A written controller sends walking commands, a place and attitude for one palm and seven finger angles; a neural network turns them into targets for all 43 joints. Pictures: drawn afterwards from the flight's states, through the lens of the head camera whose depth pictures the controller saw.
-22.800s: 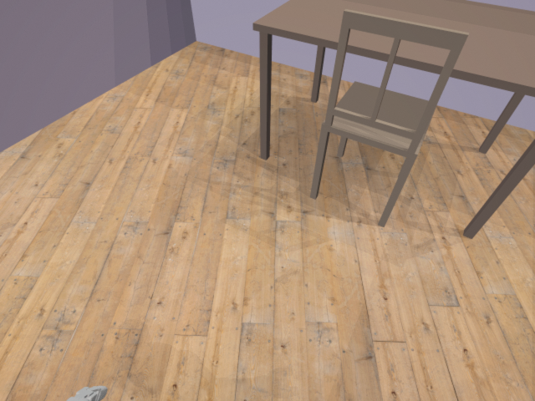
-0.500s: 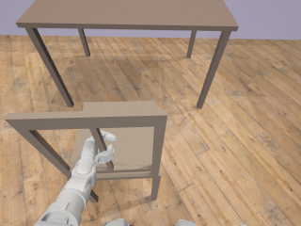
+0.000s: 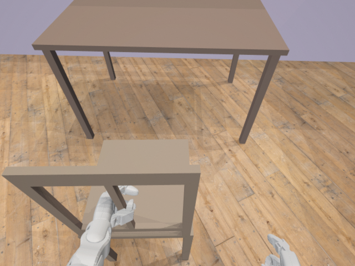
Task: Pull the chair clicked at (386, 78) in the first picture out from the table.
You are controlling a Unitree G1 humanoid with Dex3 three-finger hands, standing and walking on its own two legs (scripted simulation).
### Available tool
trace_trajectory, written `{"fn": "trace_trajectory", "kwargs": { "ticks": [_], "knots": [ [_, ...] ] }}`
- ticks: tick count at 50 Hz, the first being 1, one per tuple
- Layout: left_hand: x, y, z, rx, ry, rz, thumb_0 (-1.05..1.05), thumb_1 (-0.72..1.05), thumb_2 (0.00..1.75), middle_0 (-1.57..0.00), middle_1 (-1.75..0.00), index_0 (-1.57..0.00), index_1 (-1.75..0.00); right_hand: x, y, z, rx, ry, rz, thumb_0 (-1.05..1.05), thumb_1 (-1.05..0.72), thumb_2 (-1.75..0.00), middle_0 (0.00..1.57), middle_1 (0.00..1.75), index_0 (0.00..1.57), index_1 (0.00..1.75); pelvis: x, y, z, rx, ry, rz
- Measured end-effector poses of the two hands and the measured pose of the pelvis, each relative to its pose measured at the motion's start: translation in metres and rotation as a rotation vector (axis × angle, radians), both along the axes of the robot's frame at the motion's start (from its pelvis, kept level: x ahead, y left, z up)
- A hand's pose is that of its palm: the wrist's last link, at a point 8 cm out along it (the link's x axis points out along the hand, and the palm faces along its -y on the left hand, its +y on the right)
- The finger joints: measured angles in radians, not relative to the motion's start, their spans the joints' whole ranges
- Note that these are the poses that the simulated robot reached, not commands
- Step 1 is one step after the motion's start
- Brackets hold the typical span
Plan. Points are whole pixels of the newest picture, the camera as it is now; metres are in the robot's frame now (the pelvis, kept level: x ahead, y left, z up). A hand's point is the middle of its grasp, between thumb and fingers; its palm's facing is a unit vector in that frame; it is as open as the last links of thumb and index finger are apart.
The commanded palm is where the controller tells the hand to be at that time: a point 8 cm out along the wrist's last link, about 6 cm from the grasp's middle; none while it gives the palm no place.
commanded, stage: stop walking, hand still on the chair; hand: left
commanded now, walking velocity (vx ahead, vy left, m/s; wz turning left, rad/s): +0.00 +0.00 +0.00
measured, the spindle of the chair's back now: (122, 208) +0.27 +0.16 -0.08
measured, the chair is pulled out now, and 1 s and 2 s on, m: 0.62 0.62 0.62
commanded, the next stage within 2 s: open the thumb and straighten the fingers in 0.20 s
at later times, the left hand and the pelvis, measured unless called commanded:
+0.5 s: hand (129, 209) +0.26 +0.14 -0.06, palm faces +0.01 -0.99 -0.14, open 6.5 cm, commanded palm +0.23 +0.19 -0.05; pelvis +0.01 +0.00 -0.01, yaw +2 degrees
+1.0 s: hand (127, 209) +0.26 +0.15 -0.07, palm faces +0.04 -0.99 -0.16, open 16.8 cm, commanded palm +0.24 +0.20 -0.05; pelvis +0.03 -0.01 -0.04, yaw +4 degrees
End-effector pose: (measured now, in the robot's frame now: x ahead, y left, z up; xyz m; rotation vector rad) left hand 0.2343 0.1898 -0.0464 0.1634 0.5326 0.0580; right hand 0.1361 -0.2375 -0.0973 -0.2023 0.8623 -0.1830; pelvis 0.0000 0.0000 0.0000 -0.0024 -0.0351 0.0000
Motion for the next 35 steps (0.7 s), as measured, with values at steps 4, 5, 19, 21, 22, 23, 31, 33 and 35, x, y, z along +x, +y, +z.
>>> {"fn": "trace_trajectory", "kwargs": {
  "ticks": [4, 5, 19, 21, 22, 23, 31, 33, 35],
  "knots": [
    [0.0, 0.0, 0.0, -0.004, 0.004, 0.005, 0.02, 0.73, 0.84, -0.39, -1.34, -0.5, -1.45, 0.011, -0.001, 0.005, -0.005, -0.017, 0.004, 0.01, -0.9, -0.89, 0.2, 0.3, 0.2, 0.3, 0.004, -0.001, 0.001, 0.0, 0.002, 0.002],
    [0.0, 0.0, 0.0, -0.004, 0.005, 0.007, 0.02, 0.73, 0.84, -0.39, -1.34, -0.5, -1.45, 0.012, -0.001, 0.006, -0.005, -0.019, 0.005, 0.01, -0.9, -0.9, 0.2, 0.3, 0.2, 0.3, 0.005, -0.002, 0.001, 0.0, 0.002, 0.003],
    [0.001, -0.001, -0.002, -0.041, 0.013, 0.028, 0.02, 0.72, 0.82, -0.39, -1.35, -0.5, -1.45, 0.003, -0.003, 0.001, 0.028, 0.02, -0.019, 0.01, -0.9, -0.9, 0.2, 0.3, 0.2, 0.3, 0.01, -0.004, -0.002, 0.003, 0.044, 0.028],
    [0.003, 0.001, -0.002, -0.05, -0.002, 0.02, 0.02, 0.67, 0.8, -0.41, -1.37, -0.5, -1.45, 0.0, -0.006, -0.002, 0.033, 0.017, -0.016, 0.01, -0.9, -0.89, 0.2, 0.3, 0.2, 0.3, 0.009, -0.004, -0.006, 0.003, 0.068, 0.034],
    [0.003, 0.001, -0.002, -0.045, -0.012, 0.012, 0.02, 0.64, 0.78, -0.42, -1.38, -0.5, -1.45, 0.0, -0.008, -0.003, 0.032, 0.014, -0.015, 0.01, -0.9, -0.89, 0.2, 0.3, 0.2, 0.3, 0.009, -0.004, -0.008, 0.002, 0.079, 0.035],
    [0.004, 0.002, -0.001, -0.04, -0.022, 0.004, 0.02, 0.59, 0.76, -0.43, -1.39, -0.5, -1.45, -0.001, -0.01, -0.005, 0.031, 0.01, -0.014, 0.01, -0.9, -0.89, 0.2, 0.3, 0.2, 0.3, 0.009, -0.004, -0.01, 0.002, 0.089, 0.036],
    [0.007, 0.007, -0.004, -0.019, -0.009, 0.008, 0.01, -0.04, 0.45, -0.45, -1.37, -0.48, -1.39, 0.009, -0.016, -0.022, 0.016, -0.014, -0.001, 0.02, -0.9, -0.9, 0.2, 0.3, 0.2, 0.3, 0.012, -0.001, -0.026, 0.002, 0.156, 0.042],
    [0.008, 0.008, -0.006, -0.016, 0.006, 0.016, 0.0, -0.18, 0.38, -0.44, -1.3, -0.45, -1.32, 0.014, -0.015, -0.025, 0.015, -0.024, 0.002, 0.02, -0.9, -0.9, 0.2, 0.3, 0.2, 0.3, 0.014, -0.001, -0.029, 0.002, 0.168, 0.043],
    [0.01, 0.008, -0.007, -0.016, 0.013, 0.021, 0.0, -0.29, 0.33, -0.41, -1.22, -0.42, -1.23, 0.019, -0.013, -0.027, 0.015, -0.037, 0.007, 0.02, -0.9, -0.9, 0.2, 0.3, 0.2, 0.3, 0.016, -0.001, -0.031, 0.002, 0.177, 0.045]
  ]
}}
